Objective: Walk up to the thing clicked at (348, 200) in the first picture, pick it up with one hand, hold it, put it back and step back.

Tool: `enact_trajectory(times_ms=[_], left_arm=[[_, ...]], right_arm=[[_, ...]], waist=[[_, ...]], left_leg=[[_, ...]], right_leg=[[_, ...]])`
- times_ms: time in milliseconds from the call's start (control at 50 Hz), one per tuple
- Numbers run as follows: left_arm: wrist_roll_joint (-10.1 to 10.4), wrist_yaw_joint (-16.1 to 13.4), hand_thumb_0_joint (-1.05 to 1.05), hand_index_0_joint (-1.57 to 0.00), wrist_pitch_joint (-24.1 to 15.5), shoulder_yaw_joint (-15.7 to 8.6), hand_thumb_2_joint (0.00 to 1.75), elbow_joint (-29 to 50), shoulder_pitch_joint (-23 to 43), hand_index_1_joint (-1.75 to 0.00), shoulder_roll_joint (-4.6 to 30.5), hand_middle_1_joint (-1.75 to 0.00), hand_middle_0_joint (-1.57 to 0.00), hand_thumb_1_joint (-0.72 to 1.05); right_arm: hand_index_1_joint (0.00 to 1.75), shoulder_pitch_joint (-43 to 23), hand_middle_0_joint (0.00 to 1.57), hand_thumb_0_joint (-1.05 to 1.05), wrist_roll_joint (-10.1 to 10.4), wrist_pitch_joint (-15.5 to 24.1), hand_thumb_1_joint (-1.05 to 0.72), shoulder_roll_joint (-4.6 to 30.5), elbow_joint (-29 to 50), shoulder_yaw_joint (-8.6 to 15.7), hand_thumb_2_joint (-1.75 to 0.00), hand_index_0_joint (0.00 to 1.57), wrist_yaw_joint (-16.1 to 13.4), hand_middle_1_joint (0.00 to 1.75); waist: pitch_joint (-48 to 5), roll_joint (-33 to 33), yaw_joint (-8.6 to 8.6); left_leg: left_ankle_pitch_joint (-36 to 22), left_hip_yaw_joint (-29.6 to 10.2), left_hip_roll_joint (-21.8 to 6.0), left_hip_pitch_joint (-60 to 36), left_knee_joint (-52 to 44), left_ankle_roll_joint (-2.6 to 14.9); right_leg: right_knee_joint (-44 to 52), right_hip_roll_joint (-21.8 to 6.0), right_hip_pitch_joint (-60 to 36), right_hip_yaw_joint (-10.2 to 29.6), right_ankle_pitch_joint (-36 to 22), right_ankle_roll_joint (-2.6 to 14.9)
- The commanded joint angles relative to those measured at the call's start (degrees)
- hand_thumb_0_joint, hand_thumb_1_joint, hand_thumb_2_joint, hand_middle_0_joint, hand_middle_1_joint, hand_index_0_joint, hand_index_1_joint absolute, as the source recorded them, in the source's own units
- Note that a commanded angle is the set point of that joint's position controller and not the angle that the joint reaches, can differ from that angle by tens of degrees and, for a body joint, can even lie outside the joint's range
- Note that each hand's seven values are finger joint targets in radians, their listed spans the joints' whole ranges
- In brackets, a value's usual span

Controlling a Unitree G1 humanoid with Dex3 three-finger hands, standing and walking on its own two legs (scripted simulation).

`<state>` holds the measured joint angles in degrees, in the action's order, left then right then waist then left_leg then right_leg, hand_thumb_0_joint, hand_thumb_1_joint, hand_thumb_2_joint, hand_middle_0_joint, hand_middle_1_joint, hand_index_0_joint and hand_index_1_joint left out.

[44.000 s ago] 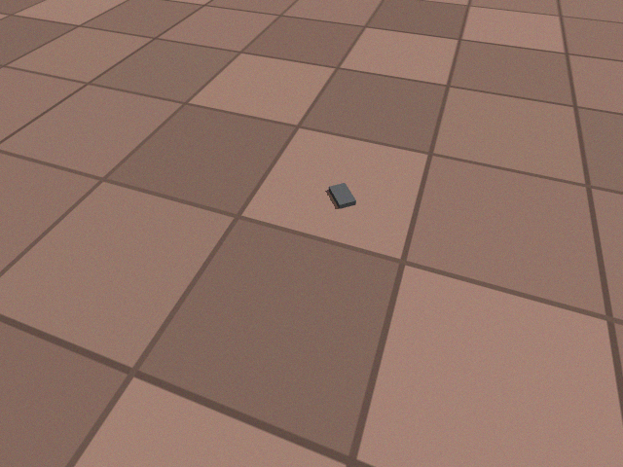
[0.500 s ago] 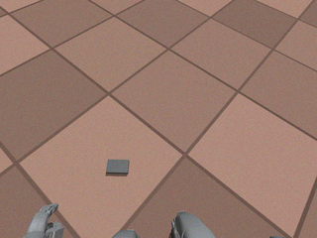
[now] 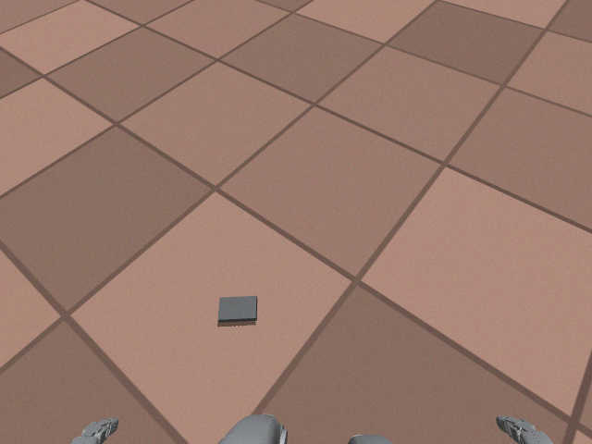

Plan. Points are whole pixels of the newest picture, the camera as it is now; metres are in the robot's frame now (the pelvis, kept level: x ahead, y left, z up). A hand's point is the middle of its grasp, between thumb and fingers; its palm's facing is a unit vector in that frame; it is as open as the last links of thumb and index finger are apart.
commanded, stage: step back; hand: left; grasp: from above
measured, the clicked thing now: (238, 309) +0.59 +0.25 -0.75
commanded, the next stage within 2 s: none
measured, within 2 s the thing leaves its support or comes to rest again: neither
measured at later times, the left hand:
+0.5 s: hand out of the picture -0.06 +0.29 -0.16, palm faces -0.01 -0.93 -0.36, open 7.4 cm
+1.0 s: hand out of the picture -0.17 +0.24 -0.14, palm faces +0.04 -0.92 -0.40, open 7.4 cm
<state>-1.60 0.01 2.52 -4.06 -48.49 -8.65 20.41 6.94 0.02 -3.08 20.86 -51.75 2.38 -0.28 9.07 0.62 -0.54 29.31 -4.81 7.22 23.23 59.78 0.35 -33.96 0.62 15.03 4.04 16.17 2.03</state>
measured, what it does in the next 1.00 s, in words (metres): walks backwards: left foot, then right foot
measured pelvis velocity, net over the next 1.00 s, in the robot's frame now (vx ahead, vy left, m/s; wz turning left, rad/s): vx -0.32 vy -0.03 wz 0.09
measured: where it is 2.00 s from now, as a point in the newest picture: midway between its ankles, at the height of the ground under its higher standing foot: outside the picture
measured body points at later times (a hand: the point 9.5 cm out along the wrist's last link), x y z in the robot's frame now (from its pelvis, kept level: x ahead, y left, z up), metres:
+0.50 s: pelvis -0.15 +0.01 +0.00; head -0.09 +0.04 +0.44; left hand -0.06 +0.33 -0.14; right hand -0.02 -0.30 -0.09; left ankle -0.09 +0.13 -0.73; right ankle -0.19 -0.15 -0.66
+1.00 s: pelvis -0.32 -0.03 -0.02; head -0.25 -0.02 +0.43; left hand -0.18 +0.28 -0.12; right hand -0.25 -0.35 -0.14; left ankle -0.35 +0.07 -0.74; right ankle -0.22 -0.14 -0.73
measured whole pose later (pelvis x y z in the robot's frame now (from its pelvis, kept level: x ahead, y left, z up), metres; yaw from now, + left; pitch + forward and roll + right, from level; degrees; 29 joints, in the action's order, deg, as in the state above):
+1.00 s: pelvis -0.32 -0.03 -0.02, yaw +5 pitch -1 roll +1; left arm -2.2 -0.4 3.4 -4.4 -40.6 -4.9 21.9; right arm 14.5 -1.4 -1.5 21.5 -50.6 2.2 -1.5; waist 10.5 1.2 1.2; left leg 22.6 -1.3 2.4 13.4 37.9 0.0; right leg -38.7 -2.5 24.4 -3.8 12.8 1.4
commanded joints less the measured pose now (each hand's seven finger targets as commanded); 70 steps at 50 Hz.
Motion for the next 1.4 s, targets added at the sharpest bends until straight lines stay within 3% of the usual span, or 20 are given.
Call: enact_trajectory(times_ms=[0, 100, 160, 200, 220, 300, 440, 540, 600, 640, 660, 740, 920, 980, 1000, 1040, 1120, 1240, 1340, 1380], left_arm=[[-0.26, -1.57, 0.0, -0.2, -1.56, -3.88, 0.9, 7.47, 4.04, -0.3, 13.19, -0.3, -0.2, 0.9], [-0.41, -1.48, 0.0, -0.2, -0.47, -3.77, 0.9, 8.21, -0.31, -0.3, 13.26, -0.3, -0.2, 0.9], [0.74, -0.73, 0.0, -0.2, 0.86, -3.37, 0.9, 9.27, 1.07, -0.3, 13.39, -0.3, -0.2, 0.9], [0.93, -0.66, 0.0, -0.2, 1.06, -2.59, 0.9, 9.71, -0.85, -0.3, 9.45, -0.3, -0.2, 0.9], [-0.03, -1.68, 0.0, -0.2, 0.93, -3.9, 0.9, 10.11, 4.11, -0.3, 12.56, -0.3, -0.2, 0.9], [1.13, -0.95, 0.0, -0.2, 1.19, -4.14, 0.9, 6.87, -1.7, -0.3, 12.36, -0.3, -0.2, 0.9], [0.28, -0.75, 0.0, -0.2, 0.61, -4.06, 0.9, 7.44, -1.85, -0.3, 11.84, -0.3, -0.2, 0.9], [0.17, 0.15, 0.0, -0.2, 0.0, -4.16, 0.9, 5.41, -5.02, -0.3, 11.55, -0.3, -0.2, 0.9], [-0.54, 0.36, 0.0, -0.2, -0.44, -4.76, 0.9, 1.59, -12.69, -0.3, 12.43, -0.3, -0.2, 0.9], [-1.03, 0.73, 0.0, -0.2, -0.17, -6.82, 0.9, 5.52, -5.66, -0.3, 22.49, -0.3, -0.2, 0.9], [-1.37, 0.4, 0.0, -0.2, -0.22, -6.84, 0.9, 7.63, -0.73, -0.3, 23.98, -0.3, -0.2, 0.9], [-1.08, -0.45, 0.0, -0.2, -0.48, -4.87, 0.9, 9.36, 6.75, -0.3, 14.01, -0.3, -0.2, 0.9], [-0.58, -1.81, 0.0, -0.2, 0.22, -4.43, 0.9, 10.49, -1.15, -0.3, 13.37, -0.3, -0.2, 0.9], [0.22, -0.91, 0.0, -0.2, 1.48, -3.12, 0.9, 11.68, 1.57, -0.3, 12.19, -0.3, -0.2, 0.9], [0.73, -0.78, 0.0, -0.2, 1.49, -2.55, 0.9, 12.26, 0.78, -0.3, 9.97, -0.3, -0.2, 0.9], [-0.02, -1.64, 0.0, -0.2, 1.73, -4.36, 0.9, 12.09, 5.49, -0.3, 14.4, -0.3, -0.2, 0.9], [0.85, -0.88, 0.0, -0.2, 1.89, -4.24, 0.9, 7.96, -0.78, -0.3, 13.03, -0.3, -0.2, 0.9], [0.21, -0.76, 0.0, -0.2, -0.77, -2.74, 0.9, 6.95, 0.14, -0.3, 11.06, -0.3, -0.2, 0.9], [0.02, -0.44, 0.0, -0.2, -2.54, -3.1, 0.9, -1.45, -10.14, -0.3, 11.63, -0.3, -0.2, 0.9], [-1.39, -0.51, 0.0, -0.2, -2.94, -5.35, 0.9, -1.27, -9.92, -0.3, 19.52, -0.3, -0.2, 0.9]], right_arm=[[0.3, 3.49, 0.2, 0.0, 0.3, 2.07, -0.9, 11.55, 3.56, 2.61, -0.9, 0.2, -1.28, 0.3], [0.3, 3.79, 0.2, 0.0, -0.29, 3.05, -0.9, 10.2, 5.16, 2.47, -0.9, 0.2, -1.65, 0.3], [0.3, 6.74, 0.2, 0.0, -1.58, 3.63, -0.9, 10.64, 4.02, 3.62, -0.9, 0.2, -1.67, 0.3], [0.3, 3.39, 0.2, 0.0, -3.14, 3.57, -0.9, 19.5, 5.12, 5.65, -0.9, 0.2, -1.36, 0.3], [0.3, 3.25, 0.2, 0.0, -2.22, 3.48, -0.9, 22.82, 6.35, 6.24, -0.9, 0.2, -1.16, 0.3], [0.3, -3.86, 0.2, 0.0, -2.29, 4.01, -0.9, 14.66, 7.76, 3.98, -0.9, 0.2, -2.0, 0.3], [0.3, 3.02, 0.2, 0.0, -1.36, 3.72, -0.9, 14.93, 8.22, 4.85, -0.9, 0.2, -2.36, 0.3], [0.3, 1.08, 0.2, 0.0, -1.94, 2.83, -0.9, 17.04, 9.91, 5.27, -0.9, 0.2, -1.81, 0.3], [0.3, -2.6, 0.2, 0.0, -0.8, 1.78, -0.9, 15.84, 10.57, 4.65, -0.9, 0.2, -1.53, 0.3], [0.3, -2.59, 0.2, 0.0, -0.08, 1.6, -0.9, 11.58, 11.76, 3.95, -0.9, 0.2, -2.53, 0.3], [0.3, -1.98, 0.2, 0.0, -0.58, 1.35, -0.9, 14.25, 10.63, 5.02, -0.9, 0.2, -3.06, 0.3], [0.3, 5.68, 0.2, 0.0, -0.12, 1.92, -0.9, 12.21, 5.99, 3.66, -0.9, 0.2, -2.24, 0.3], [0.3, 8.41, 0.2, 0.0, -1.38, 3.66, -0.9, 10.7, 6.37, 2.88, -0.9, 0.2, -2.29, 0.3], [0.3, 12.29, 0.2, 0.0, -2.06, 3.58, -0.9, 13.45, 4.3, 4.37, -0.9, 0.2, -2.11, 0.3], [0.3, 10.41, 0.2, 0.0, -2.82, 3.41, -0.9, 19.08, 5.15, 5.44, -0.9, 0.2, -2.09, 0.3], [0.3, 3.08, 0.2, 0.0, -2.68, 3.68, -0.9, 23.71, 8.05, 6.22, -0.9, 0.2, -2.28, 0.3], [0.3, -0.01, 0.2, 0.0, -2.59, 3.93, -0.9, 14.9, 8.47, 3.82, -0.9, 0.2, -2.8, 0.3], [0.3, 5.94, 0.2, 0.0, -2.06, 3.3, -0.9, 14.31, 7.05, 4.28, -0.9, 0.2, -2.08, 0.3], [0.3, -0.55, 0.2, 0.0, -1.96, 1.32, -0.9, 16.94, 7.89, 4.34, -0.9, 0.2, -0.82, 0.3], [0.3, -0.04, 0.2, 0.0, -1.26, 1.32, -0.9, 9.92, 9.65, 2.32, -0.9, 0.2, -0.85, 0.3]], waist=[[-8.17, 5.62, 0.04], [-14.42, 10.39, -1.42], [-14.23, 7.76, 0.66], [-12.35, -11.97, -0.67], [-10.35, -14.72, 4.03], [-7.36, -7.21, -2.34], [-10.44, -9.05, 2.28], [-13.81, -12.92, 1.65], [-14.32, -8.89, -2.53], [-8.36, 15.81, -3.26], [-4.08, 17.6, -2.79], [-4.09, 8.96, 2.22], [-14.39, 11.01, -1.69], [-14.8, 1.66, 0.59], [-13.28, -11.66, -0.02], [-8.16, -13.86, 2.04], [-8.55, -4.64, -2.0], [-13.72, -11.0, 3.02], [-15.24, -12.26, -1.78], [-9.87, 10.8, -1.76]], left_leg=[[-0.41, -1.85, 0.52, 0.14, 3.8, -1.59], [-1.69, 2.0, -5.62, -0.14, -24.42, -1.23], [-23.25, 2.27, -7.09, -12.95, -41.43, -0.09], [-32.14, -21.24, -25.55, -21.51, -41.86, 7.1], [-35.43, -25.03, -32.23, -9.22, -41.64, 15.22], [-43.02, -5.61, -19.9, -11.86, -37.01, 9.28], [-40.53, -7.12, -22.76, -22.47, -33.95, 14.21], [-35.4, -6.5, -21.6, -16.42, -31.29, 11.75], [-22.81, -3.75, -17.31, -4.43, -26.34, 5.96], [4.97, 1.67, -1.21, 6.13, -3.62, -0.83], [6.38, -2.52, -3.4, 1.74, 5.9, -1.13], [-4.68, -3.6, 0.13, 3.61, 9.85, -0.75], [-3.24, 3.07, -6.26, -0.35, -24.54, -0.64], [-22.16, -2.0, -10.08, -13.55, -37.63, 2.12], [-29.89, -19.56, -22.9, -16.62, -39.51, 7.6], [-32.61, -28.78, -33.97, 1.39, -41.86, 18.7], [-41.89, -6.75, -20.42, -9.07, -34.45, 11.11], [-37.41, -5.01, -20.26, -24.39, -30.84, 13.43], [-17.36, -1.7, -18.3, -8.11, -26.14, 9.25], [2.25, 2.06, -6.41, 13.25, -11.2, 1.58]], right_leg=[[9.63, -11.0, -1.96, 9.82, -25.46, 10.62], [3.07, -11.53, -17.28, 8.89, -30.93, 8.98], [-2.62, -7.95, -7.62, 6.48, -21.79, 4.2], [-16.43, 5.9, 15.65, 1.12, 14.37, -0.31], [-26.31, 4.98, 10.34, 6.05, 22.06, -1.72], [-39.07, 6.62, 14.36, 8.7, 10.59, -0.76], [-26.15, 3.4, 14.33, 5.1, 12.73, -4.7], [-4.75, 0.13, 2.44, -1.11, 10.3, -2.57], [9.24, -1.16, -8.74, -0.61, -1.87, 0.58], [18.31, -20.71, 5.08, 25.02, 5.33, 12.39], [22.0, -24.89, 17.26, 30.85, 9.85, 15.71], [13.77, -9.98, 8.13, 6.45, -2.77, 6.47], [0.61, -14.82, -15.56, 7.2, -30.95, 9.24], [-5.99, -9.4, -0.45, 3.22, -13.75, 3.14], [-16.99, -0.71, 12.43, -2.27, 4.34, -0.18], [-36.53, 1.15, 8.22, 5.91, 21.22, -1.53], [-42.6, 5.84, 15.15, 7.43, 11.64, -1.36], [-18.09, 1.28, 13.7, 0.95, 13.89, -4.46], [10.2, 1.01, -7.21, -5.26, 2.79, -0.69], [15.86, -13.17, -8.21, 23.03, 15.24, 4.38]])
